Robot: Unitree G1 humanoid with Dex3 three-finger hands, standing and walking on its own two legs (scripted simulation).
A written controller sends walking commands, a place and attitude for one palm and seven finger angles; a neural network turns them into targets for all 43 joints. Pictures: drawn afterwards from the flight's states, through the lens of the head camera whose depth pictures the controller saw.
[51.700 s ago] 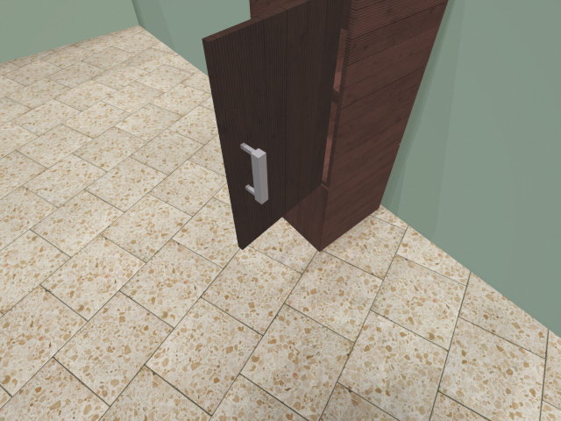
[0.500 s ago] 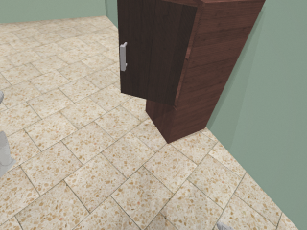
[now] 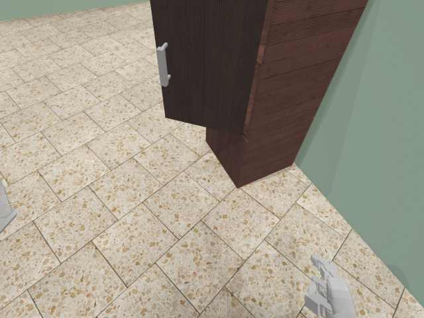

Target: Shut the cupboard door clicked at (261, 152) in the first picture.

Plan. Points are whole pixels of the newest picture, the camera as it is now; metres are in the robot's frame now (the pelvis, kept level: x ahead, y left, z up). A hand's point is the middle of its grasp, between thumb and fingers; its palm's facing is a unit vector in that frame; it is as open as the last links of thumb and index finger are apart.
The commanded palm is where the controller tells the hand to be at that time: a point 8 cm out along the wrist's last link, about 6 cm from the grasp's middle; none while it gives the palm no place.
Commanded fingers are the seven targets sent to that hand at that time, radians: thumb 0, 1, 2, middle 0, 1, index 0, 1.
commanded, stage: stop stepping back and stand still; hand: left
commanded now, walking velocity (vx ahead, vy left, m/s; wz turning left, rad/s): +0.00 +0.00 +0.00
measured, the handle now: (164, 64) +0.94 +0.22 -0.05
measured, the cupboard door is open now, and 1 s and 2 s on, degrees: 47 47 47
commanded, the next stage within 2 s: let the arm hang, fingers relaxed in 0.14 s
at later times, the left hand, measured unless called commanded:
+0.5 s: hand out of the picture +0.08 +0.20 -0.14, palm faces -0.04 -0.97 -0.23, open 7.4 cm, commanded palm none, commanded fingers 0.00 0.90 0.90 -0.20 -0.30 -0.20 -0.30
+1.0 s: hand out of the picture -0.10 +0.25 -0.16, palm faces +0.03 -0.96 -0.26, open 7.3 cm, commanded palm none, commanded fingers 0.00 0.90 0.90 -0.20 -0.30 -0.20 -0.30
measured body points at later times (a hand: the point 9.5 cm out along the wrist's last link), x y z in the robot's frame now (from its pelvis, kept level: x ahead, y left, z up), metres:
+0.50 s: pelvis -0.03 +0.02 -0.01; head -0.01 +0.02 +0.44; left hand +0.09 +0.25 -0.12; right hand +0.09 -0.24 -0.13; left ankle +0.01 +0.13 -0.73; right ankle -0.09 -0.08 -0.73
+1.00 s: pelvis -0.05 +0.05 +0.01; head -0.05 +0.04 +0.46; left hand -0.10 +0.30 -0.14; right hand -0.03 -0.19 -0.15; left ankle +0.01 +0.13 -0.73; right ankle -0.09 -0.08 -0.73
